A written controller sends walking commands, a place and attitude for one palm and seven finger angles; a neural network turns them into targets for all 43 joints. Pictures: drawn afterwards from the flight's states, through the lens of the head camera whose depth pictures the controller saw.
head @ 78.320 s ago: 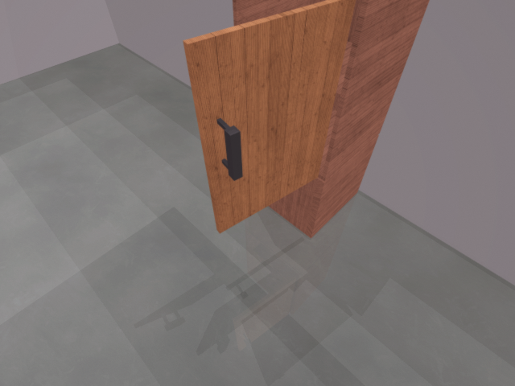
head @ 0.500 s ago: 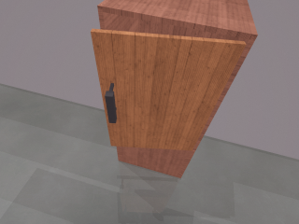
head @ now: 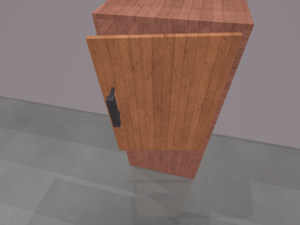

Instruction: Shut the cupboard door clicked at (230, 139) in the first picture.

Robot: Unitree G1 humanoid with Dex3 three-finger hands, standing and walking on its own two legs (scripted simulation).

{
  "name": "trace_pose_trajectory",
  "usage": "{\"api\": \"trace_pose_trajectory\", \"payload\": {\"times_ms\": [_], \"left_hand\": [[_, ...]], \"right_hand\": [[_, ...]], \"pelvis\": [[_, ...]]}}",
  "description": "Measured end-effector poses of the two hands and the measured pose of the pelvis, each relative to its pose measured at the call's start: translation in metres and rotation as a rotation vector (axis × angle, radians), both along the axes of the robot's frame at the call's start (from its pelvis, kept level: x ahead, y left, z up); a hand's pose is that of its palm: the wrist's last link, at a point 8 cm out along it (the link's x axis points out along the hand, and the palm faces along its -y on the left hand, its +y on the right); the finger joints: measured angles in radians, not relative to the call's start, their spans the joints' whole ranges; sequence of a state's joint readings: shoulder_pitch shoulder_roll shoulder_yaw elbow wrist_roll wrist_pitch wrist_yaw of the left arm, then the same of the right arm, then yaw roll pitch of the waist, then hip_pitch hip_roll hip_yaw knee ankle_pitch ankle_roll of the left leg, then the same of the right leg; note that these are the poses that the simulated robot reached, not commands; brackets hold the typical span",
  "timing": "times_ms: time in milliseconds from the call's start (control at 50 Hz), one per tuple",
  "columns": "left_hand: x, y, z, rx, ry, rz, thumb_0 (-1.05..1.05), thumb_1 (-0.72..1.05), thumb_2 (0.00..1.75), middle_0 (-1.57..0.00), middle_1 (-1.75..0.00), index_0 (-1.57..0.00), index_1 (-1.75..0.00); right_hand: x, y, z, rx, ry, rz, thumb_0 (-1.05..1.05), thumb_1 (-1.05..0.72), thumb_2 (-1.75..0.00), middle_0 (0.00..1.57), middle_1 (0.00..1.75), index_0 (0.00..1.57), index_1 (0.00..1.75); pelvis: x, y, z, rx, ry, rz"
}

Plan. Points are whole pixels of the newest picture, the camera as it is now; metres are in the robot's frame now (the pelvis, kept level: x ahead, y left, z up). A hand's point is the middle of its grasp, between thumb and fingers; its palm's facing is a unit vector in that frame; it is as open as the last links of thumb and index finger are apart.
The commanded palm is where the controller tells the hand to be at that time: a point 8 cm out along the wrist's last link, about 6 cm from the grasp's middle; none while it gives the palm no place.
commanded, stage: look again from close up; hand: left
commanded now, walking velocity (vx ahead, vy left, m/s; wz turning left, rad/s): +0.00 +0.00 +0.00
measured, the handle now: (114, 107) +0.49 +0.16 +0.01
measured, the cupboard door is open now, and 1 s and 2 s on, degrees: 13 13 13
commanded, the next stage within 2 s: raise the hand and make a fist in 0.22 s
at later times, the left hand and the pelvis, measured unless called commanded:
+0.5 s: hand (93, 196) +0.20 +0.17 -0.02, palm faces +0.25 -0.96 -0.08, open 7.2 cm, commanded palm +0.11 +0.21 -0.06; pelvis +0.00 -0.03 -0.02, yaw +3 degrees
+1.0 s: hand (92, 219) +0.15 +0.16 -0.04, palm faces +0.00 -1.00 -0.03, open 4.9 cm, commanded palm +0.11 +0.22 -0.03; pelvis -0.05 -0.03 -0.10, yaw +3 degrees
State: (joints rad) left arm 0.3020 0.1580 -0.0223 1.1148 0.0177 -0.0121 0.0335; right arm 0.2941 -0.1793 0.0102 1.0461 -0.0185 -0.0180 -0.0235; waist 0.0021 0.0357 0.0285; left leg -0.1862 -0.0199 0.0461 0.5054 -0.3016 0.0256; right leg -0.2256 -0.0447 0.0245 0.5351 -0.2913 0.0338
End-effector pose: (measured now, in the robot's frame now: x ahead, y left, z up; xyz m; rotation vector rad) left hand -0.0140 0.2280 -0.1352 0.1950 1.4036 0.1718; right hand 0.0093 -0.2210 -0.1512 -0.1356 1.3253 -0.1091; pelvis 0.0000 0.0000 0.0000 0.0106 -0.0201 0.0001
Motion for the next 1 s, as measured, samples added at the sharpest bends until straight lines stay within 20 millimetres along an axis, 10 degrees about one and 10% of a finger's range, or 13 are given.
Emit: {"api": "trace_pose_trajectory", "payload": {"times_ms": [340,520,600,760,1000], "left_hand": [[0.051,-0.013,0.003,0.011,-0.091,-0.043,0.00,0.91,0.90,-0.20,-0.30,-0.20,-0.30],[0.184,-0.014,0.129,-0.016,-1.217,0.023,0.01,0.91,0.90,-0.24,-0.35,-0.24,-0.35],[0.175,-0.024,0.118,-0.100,-1.446,-0.138,0.00,0.91,0.90,-0.29,-0.41,-0.29,-0.41],[0.108,-0.010,0.067,-0.118,-1.309,-0.065,0.01,0.90,0.90,-0.43,-0.55,-0.43,-0.55],[0.142,-0.013,0.100,-0.178,-1.356,-0.186,0.01,0.90,0.90,-0.64,-0.79,-0.65,-0.79]], "right_hand": [[0.022,-0.035,0.008,-0.035,-0.012,0.000,0.00,-0.91,-0.90,0.20,0.30,0.20,0.30],[0.107,-0.067,0.039,-0.130,-0.588,0.041,0.01,-0.90,-0.90,0.20,0.30,0.20,0.30],[0.152,-0.074,0.041,-0.141,-0.765,0.122,0.01,-0.90,-0.90,0.20,0.30,0.20,0.30],[0.198,-0.050,0.025,-0.122,-0.909,0.219,0.01,-0.90,-0.90,0.20,0.30,0.20,0.30],[0.133,0.000,-0.014,-0.010,-0.715,0.161,0.01,-0.90,-0.90,0.21,0.30,0.21,0.30]], "pelvis": [[0.006,-0.022,0.003,0.001,0.014,-0.008],[-0.006,-0.034,-0.025,0.004,0.123,0.042],[-0.021,-0.041,-0.058,0.015,0.211,0.032],[-0.039,-0.042,-0.102,-0.018,0.257,0.053],[-0.053,-0.030,-0.100,-0.058,0.246,0.056]]}}
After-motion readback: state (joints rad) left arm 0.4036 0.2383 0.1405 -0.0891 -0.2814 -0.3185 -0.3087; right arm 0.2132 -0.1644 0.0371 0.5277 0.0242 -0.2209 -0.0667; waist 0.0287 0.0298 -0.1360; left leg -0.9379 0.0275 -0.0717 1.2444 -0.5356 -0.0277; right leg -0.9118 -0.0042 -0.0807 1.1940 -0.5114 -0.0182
